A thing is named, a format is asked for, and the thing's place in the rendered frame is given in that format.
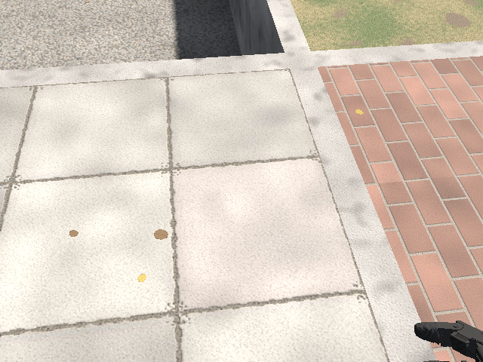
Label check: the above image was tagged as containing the robot right hand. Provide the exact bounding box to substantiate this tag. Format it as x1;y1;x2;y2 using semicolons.
414;321;483;362

